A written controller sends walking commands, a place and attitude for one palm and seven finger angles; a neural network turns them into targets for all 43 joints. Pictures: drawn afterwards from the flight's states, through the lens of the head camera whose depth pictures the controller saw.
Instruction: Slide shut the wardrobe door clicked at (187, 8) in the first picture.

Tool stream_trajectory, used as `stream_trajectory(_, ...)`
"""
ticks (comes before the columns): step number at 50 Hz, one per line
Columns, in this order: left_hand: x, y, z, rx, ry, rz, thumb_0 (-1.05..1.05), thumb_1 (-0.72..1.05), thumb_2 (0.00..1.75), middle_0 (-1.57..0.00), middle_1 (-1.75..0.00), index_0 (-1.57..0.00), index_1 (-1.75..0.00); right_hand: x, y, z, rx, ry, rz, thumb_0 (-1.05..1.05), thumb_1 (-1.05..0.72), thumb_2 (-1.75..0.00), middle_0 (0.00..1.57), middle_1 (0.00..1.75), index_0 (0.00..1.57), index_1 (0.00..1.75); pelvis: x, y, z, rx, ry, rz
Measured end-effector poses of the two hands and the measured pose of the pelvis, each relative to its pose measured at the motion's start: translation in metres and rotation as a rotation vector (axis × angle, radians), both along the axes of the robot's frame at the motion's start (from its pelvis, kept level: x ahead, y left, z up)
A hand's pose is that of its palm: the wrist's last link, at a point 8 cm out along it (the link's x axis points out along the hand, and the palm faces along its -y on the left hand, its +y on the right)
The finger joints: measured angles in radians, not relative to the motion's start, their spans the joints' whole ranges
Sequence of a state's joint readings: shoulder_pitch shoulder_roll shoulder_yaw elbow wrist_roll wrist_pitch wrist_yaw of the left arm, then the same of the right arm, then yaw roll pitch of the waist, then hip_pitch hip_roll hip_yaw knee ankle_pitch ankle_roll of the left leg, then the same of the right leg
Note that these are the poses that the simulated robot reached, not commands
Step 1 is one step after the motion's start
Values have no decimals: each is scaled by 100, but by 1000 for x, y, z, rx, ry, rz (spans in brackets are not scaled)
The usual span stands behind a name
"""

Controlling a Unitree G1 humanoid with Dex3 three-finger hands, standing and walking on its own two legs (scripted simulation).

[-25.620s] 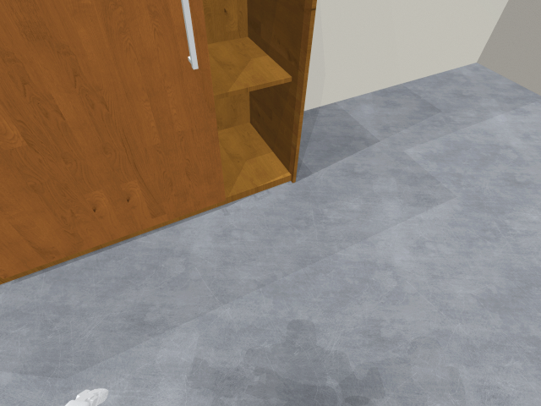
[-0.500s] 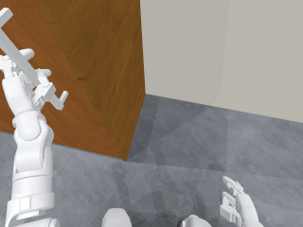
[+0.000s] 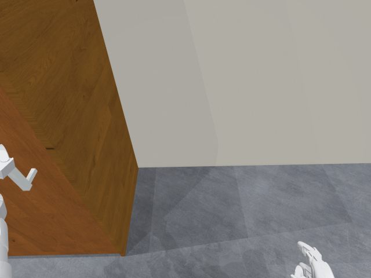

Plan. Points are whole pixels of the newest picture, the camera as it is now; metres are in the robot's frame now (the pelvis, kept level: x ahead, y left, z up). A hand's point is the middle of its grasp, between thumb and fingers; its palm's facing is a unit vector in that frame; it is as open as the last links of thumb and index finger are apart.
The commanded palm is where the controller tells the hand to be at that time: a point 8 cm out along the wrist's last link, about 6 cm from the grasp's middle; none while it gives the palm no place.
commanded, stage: stop walking and hold the door there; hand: left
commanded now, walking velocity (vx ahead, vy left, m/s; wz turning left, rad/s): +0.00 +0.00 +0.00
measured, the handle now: out of the picture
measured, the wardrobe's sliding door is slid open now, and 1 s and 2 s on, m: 0.00 0.00 0.00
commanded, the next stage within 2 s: none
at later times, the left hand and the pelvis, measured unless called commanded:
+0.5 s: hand (5, 161) +0.30 +0.39 +0.12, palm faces +0.65 -0.68 -0.34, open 6.2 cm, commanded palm +0.25 +0.39 +0.11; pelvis +0.00 +0.01 +0.01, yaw -1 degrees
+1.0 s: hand (0, 165) +0.29 +0.40 +0.11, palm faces +0.47 -0.81 -0.35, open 6.1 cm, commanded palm +0.24 +0.44 +0.11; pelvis -0.09 +0.10 -0.01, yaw +1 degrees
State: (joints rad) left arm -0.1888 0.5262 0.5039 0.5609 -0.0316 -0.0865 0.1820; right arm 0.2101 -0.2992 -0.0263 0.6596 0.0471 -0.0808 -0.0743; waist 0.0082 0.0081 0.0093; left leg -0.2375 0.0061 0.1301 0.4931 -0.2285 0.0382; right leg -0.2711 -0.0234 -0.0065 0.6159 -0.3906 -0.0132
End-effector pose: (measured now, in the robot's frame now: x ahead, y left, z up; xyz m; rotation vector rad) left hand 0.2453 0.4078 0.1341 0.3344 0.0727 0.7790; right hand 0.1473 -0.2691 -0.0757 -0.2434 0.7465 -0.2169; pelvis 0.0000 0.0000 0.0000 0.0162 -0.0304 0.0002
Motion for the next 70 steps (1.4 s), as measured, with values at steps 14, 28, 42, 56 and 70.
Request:
stream_trajectory(14,1,4,1,4,25,-32,-7,67,88,-33,-130,-23,-135,-80,6,-32,17,208,-72,1,-90,-90,21,30,20,30,-6,6,4,-28,36,-14)
stream_trajectory(28,2,5,2,0,32,-32,-7,68,88,-34,-130,-26,-136,-36,10,-23,12,124,-23,1,-90,-90,20,30,20,30,-7,10,4,-34,42,-1)
stream_trajectory(42,0,21,-3,49,-12,-220,-11,65,85,-38,-135,-29,-136,-32,83,-21,14,66,34,1,-91,-90,20,30,19,30,-62,70,-6,11,32,21)
stream_trajectory(56,3,31,-5,-12,25,-395,-12,71,82,-36,-136,-36,-138,-140,161,-48,87,257,47,1,-90,-90,21,30,20,30,-113,137,2,59,48,44)
stream_trajectory(70,5,34,-13,-101,-88,-531,-7,77,82,-43,-137,-28,-140,-187,237,-67,126,333,35,1,-90,-90,20,30,20,30,-131,188,-16,-26,11,49)
